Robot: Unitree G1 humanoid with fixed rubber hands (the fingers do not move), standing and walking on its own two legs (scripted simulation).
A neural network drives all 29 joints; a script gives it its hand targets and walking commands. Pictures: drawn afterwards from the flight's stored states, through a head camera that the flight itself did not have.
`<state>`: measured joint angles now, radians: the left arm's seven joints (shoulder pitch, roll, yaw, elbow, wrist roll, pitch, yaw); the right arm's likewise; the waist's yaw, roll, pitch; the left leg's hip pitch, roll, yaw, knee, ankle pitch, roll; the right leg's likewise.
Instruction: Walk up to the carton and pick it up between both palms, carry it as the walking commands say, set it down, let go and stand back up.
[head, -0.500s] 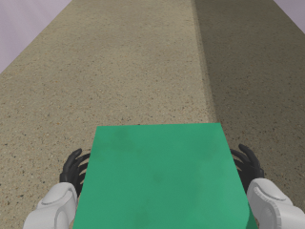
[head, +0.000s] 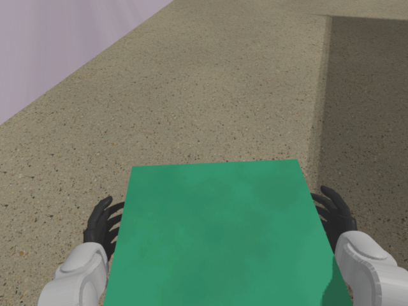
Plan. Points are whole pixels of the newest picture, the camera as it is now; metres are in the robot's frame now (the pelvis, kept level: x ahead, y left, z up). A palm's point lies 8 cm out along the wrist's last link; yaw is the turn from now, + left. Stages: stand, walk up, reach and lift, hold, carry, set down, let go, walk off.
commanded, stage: carry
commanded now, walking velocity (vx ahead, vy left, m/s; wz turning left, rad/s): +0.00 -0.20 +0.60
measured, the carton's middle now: (218, 255) +0.24 -0.01 +0.00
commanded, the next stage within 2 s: none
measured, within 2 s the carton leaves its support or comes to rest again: neither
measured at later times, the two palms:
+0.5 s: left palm (143, 259) +0.20 +0.11 +0.08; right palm (383, 232) +0.25 -0.28 +0.08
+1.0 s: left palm (116, 279) +0.18 +0.14 +0.08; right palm (367, 240) +0.23 -0.24 +0.09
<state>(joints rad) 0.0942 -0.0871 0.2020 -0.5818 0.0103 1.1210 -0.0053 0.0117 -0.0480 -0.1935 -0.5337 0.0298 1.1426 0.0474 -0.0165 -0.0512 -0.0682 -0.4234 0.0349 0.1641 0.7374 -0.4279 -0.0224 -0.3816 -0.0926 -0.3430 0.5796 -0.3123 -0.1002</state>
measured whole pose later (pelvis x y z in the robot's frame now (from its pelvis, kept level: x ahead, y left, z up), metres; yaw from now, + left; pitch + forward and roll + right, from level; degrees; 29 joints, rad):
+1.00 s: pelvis -0.03 -0.08 +0.00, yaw +8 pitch +3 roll +1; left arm 0.03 -0.04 0.22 -0.48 -0.02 1.17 -0.01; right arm 0.02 0.00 -0.20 -0.50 -0.01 1.17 0.03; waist 0.00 -0.01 -0.09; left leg -0.34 0.09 0.07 0.51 -0.23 -0.06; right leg -0.39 -0.10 -0.18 0.55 -0.21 -0.01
